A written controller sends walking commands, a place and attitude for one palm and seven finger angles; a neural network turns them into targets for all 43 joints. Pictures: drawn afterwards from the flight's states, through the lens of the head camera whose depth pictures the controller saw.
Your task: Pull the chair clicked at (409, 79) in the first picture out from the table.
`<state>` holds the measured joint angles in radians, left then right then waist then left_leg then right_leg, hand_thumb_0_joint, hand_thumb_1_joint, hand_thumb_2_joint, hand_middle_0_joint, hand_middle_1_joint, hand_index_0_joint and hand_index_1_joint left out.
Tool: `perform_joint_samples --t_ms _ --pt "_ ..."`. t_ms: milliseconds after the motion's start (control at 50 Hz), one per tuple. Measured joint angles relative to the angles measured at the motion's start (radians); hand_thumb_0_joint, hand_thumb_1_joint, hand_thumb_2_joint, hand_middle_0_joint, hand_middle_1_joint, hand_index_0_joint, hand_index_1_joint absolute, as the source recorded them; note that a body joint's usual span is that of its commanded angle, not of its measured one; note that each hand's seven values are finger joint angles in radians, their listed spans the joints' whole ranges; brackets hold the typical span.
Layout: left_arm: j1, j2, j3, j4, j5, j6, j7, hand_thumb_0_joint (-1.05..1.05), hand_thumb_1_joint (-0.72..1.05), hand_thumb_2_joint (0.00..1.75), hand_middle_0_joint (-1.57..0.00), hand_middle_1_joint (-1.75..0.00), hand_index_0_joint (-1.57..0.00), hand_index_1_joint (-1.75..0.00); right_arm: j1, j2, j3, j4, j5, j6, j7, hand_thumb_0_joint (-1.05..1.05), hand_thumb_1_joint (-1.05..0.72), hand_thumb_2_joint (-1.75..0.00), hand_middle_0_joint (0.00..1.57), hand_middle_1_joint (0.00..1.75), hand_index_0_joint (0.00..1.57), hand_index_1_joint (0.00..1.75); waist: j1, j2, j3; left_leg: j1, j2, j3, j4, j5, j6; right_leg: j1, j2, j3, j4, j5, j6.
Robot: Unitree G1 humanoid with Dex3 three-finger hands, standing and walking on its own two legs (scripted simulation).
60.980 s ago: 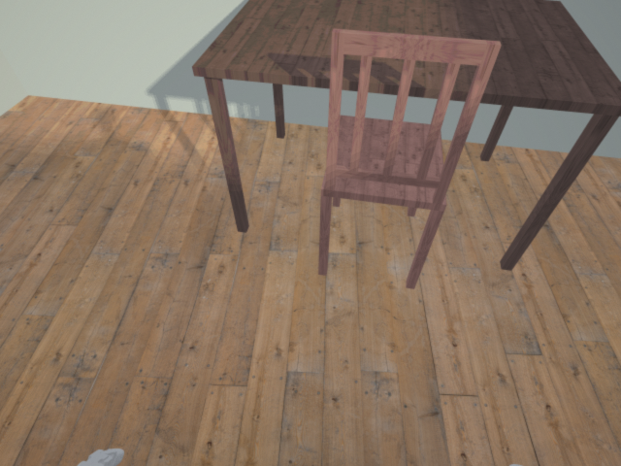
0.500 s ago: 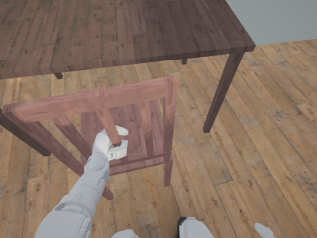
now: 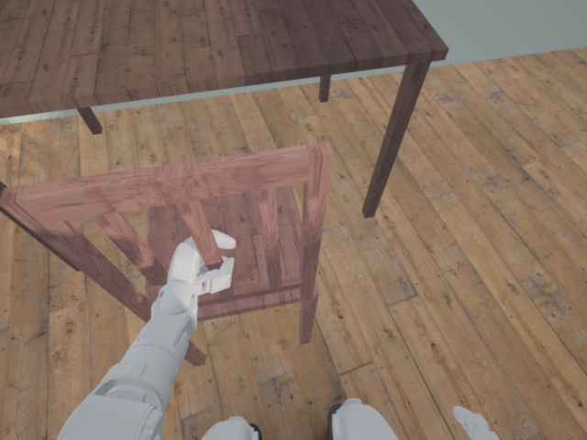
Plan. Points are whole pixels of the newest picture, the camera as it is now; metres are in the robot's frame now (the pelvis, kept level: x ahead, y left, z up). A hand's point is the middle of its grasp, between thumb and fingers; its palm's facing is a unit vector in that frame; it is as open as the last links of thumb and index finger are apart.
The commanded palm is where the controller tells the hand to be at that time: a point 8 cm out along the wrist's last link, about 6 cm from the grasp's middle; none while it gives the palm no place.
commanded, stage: step backward, pulling the chair out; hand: left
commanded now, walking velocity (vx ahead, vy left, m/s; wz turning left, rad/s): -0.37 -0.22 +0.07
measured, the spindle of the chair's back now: (211, 255) +0.38 +0.14 -0.05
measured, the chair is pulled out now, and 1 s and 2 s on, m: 0.27 0.55 0.63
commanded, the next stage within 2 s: stop walking, hand still on the chair in 0.72 s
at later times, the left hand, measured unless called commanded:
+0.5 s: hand (220, 363) +0.22 +0.11 -0.06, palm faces -0.02 -0.98 -0.17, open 5.6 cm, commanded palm +0.21 +0.16 -0.06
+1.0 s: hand out of the picture +0.07 +0.09 -0.06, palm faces +0.00 -0.99 -0.16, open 5.6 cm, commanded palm +0.05 +0.14 -0.04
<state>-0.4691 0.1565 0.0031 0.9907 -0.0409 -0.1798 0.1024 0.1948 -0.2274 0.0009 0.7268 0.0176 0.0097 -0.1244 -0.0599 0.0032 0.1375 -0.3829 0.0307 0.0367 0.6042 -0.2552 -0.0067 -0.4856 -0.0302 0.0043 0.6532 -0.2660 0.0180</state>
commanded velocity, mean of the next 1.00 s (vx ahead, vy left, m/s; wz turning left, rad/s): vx -0.22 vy -0.04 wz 0.07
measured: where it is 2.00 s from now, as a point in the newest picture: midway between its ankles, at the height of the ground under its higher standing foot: outside the picture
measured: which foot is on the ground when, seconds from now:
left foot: down 0.00-0.20, up 0.22-0.38, down 0.40-0.66, up 0.68-0.84, down 0.86-1.00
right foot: up 0.00-0.10, down 0.12-0.42, up 0.44-0.60, down 0.62-1.00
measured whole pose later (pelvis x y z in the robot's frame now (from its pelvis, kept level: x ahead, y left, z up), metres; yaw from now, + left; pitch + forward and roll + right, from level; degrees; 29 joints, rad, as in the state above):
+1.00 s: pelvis -0.25 -0.03 +0.01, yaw +1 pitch -2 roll +0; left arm -0.35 0.12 -0.03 0.89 -0.05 -0.10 0.10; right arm 0.24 -0.26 0.00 0.70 0.03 0.00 -0.13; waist -0.04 0.02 0.15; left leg -0.26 0.02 0.01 0.56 -0.27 -0.01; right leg -0.38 -0.04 -0.03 0.56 -0.27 0.02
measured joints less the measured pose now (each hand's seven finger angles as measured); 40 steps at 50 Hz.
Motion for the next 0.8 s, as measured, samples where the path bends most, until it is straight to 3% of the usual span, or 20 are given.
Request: perform_joint_samples --t_ms 60,140,200,220,280,320,360,400,440,460,520,620,680,740,800 --pt "0.017 -0.003 -0.005 -0.006 0.003 -0.01 -0.006 0.04 0.64 0.75 -0.27 -1.19 -0.49 -1.45 0.016 0.008 -0.005 0.0 -0.008 -0.008 0.012 0.01 -0.91 -0.9 0.2 0.3 0.2 0.3 0.019 0.021 0.006 -0.01 0.029 -0.011 -0.002 0.01 -0.004 0.06 0.026 -0.017 0.031 -0.074 -0.007" --pt "0.008 0.011 0.007 0.015 0.015 -0.034 -0.015 0.04 0.62 0.77 -0.29 -1.19 -0.49 -1.45 0.013 0.022 0.001 0.017 -0.011 -0.017 0.037 0.01 -0.91 -0.9 0.2 0.3 0.2 0.3 0.048 0.035 0.017 -0.033 0.065 -0.015 0.009 0.033 -0.027 0.165 0.049 -0.024 -0.098 0.003 -0.016" --pt "-0.007 0.015 0.037 0.038 0.001 -0.045 -0.013 0.04 0.61 0.77 -0.3 -1.17 -0.49 -1.45 -0.014 0.019 -0.003 0.023 0.0 -0.015 0.037 0.01 -0.91 -0.9 0.2 0.3 0.21 0.3 0.032 0.066 0.045 -0.047 0.091 -0.032 -0.005 0.072 -0.038 0.157 0.078 -0.039 -0.121 0.046 -0.03" --pt "-0.005 0.018 0.044 0.042 -0.001 -0.047 -0.011 0.04 0.61 0.78 -0.31 -1.17 -0.49 -1.45 -0.018 0.017 -0.006 0.024 0.006 -0.014 0.033 0.01 -0.91 -0.9 0.2 0.3 0.21 0.3 0.024 0.063 0.043 -0.057 0.084 -0.039 0.017 0.03 -0.034 0.146 0.076 -0.039 -0.117 0.054 -0.034" --pt "0.001 0.009 0.06 0.053 -0.004 -0.042 -0.002 0.05 0.62 0.77 -0.3 -1.16 -0.49 -1.45 -0.024 -0.004 -0.012 0.033 0.012 -0.017 0.018 0.01 -0.91 -0.9 0.2 0.3 0.21 0.3 0.007 0.041 0.021 -0.08 0.017 -0.068 0.165 -0.151 -0.031 0.105 0.046 -0.027 -0.106 0.072 -0.037" --pt "0.005 -0.004 0.06 0.053 0.001 -0.031 0.004 0.05 0.62 0.76 -0.29 -1.16 -0.49 -1.45 -0.021 -0.026 -0.012 0.039 0.012 -0.021 0.01 0.01 -0.91 -0.9 0.2 0.3 0.21 0.3 -0.002 0.029 0.003 -0.055 -0.014 -0.073 0.186 -0.189 -0.03 0.083 0.024 -0.023 -0.107 0.088 -0.03" --pt "0.004 -0.017 0.047 0.051 0.005 -0.019 0.008 0.05 0.63 0.76 -0.28 -1.17 -0.49 -1.45 -0.012 -0.047 -0.01 0.042 0.013 -0.025 0.002 0.01 -0.91 -0.9 0.2 0.3 0.2 0.3 -0.012 0.024 -0.014 0.004 -0.02 -0.068 0.112 -0.173 -0.029 0.063 0.007 -0.03 -0.109 0.104 -0.019" --pt "-0.001 -0.024 0.019 0.041 0.01 -0.005 0.008 0.05 0.63 0.75 -0.27 -1.19 -0.49 -1.45 0.0 -0.061 -0.013 0.042 0.013 -0.03 -0.006 0.01 -0.91 -0.9 0.2 0.3 0.2 0.3 -0.018 0.021 -0.03 0.061 -0.009 -0.057 -0.016 -0.042 -0.015 0.037 -0.007 -0.043 -0.099 0.114 -0.008" --pt "-0.008 -0.014 -0.006 0.03 0.011 0.006 0.004 0.04 0.64 0.75 -0.26 -1.2 -0.49 -1.45 0.003 -0.05 -0.018 0.035 0.01 -0.024 -0.007 0.01 -0.91 -0.9 0.2 0.3 0.2 0.3 -0.001 -0.016 -0.016 0.062 -0.026 -0.036 -0.032 -0.008 -0.007 0.026 -0.023 -0.026 -0.085 0.118 0.0" --pt "-0.004 -0.01 -0.014 0.022 0.006 0.01 0.002 0.04 0.64 0.75 -0.25 -1.2 -0.49 -1.45 0.008 -0.044 -0.018 0.024 0.005 -0.02 -0.005 0.01 -0.91 -0.9 0.2 0.3 0.2 0.3 0.006 -0.019 -0.013 0.059 -0.024 -0.031 -0.033 -0.012 -0.006 0.019 -0.019 -0.02 -0.044 0.062 0.0" --pt "0.006 -0.014 -0.014 0.019 -0.001 0.004 -0.003 0.05 0.64 0.75 -0.25 -1.19 -0.49 -1.45 0.021 -0.023 -0.019 0.007 -0.008 -0.021 0.012 0.01 -0.91 -0.9 0.2 0.3 0.2 0.3 0.018 0.012 0.001 0.045 0.006 -0.046 -0.038 -0.003 -0.011 0.045 0.015 -0.023 0.054 -0.088 -0.011" --pt "-0.002 0.006 -0.004 0.045 0.005 -0.021 -0.019 0.05 0.62 0.77 -0.28 -1.19 -0.49 -1.45 0.028 0.028 0.006 0.018 -0.005 -0.025 0.046 0.01 -0.91 -0.9 0.2 0.3 0.2 0.3 0.056 0.03 0.012 0.008 0.049 -0.053 -0.02 0.027 -0.042 0.194 0.035 -0.021 -0.127 0.021 -0.016" --pt "-0.014 0.009 0.033 0.066 -0.009 -0.036 -0.022 0.06 0.61 0.78 -0.3 -1.17 -0.49 -1.45 -0.005 0.03 0.012 0.026 0.009 -0.019 0.045 0.01 -0.91 -0.9 0.2 0.3 0.21 0.3 0.039 0.075 0.038 -0.022 0.081 -0.071 0.003 0.047 -0.048 0.173 0.069 -0.036 -0.135 0.051 -0.025" --pt "-0.013 0.003 0.05 0.081 -0.011 -0.03 -0.017 0.06 0.61 0.78 -0.3 -1.16 -0.49 -1.45 -0.011 0.017 0.009 0.033 0.02 -0.015 0.03 0.01 -0.91 -0.9 0.2 0.3 0.21 0.3 0.02 0.058 0.02 -0.054 0.025 -0.085 0.138 -0.131 -0.034 0.124 0.042 -0.032 -0.103 0.057 -0.031" --pt "-0.01 -0.018 0.05 0.086 -0.008 -0.015 -0.011 0.07 0.62 0.77 -0.28 -1.16 -0.49 -1.45 -0.002 -0.018 0.008 0.041 0.02 -0.021 0.016 0.01 -0.91 -0.9 0.2 0.3 0.21 0.3 0.003 0.046 -0.006 -0.012 -0.012 -0.075 0.141 -0.182 -0.027 0.088 0.009 -0.036 -0.085 0.069 -0.023"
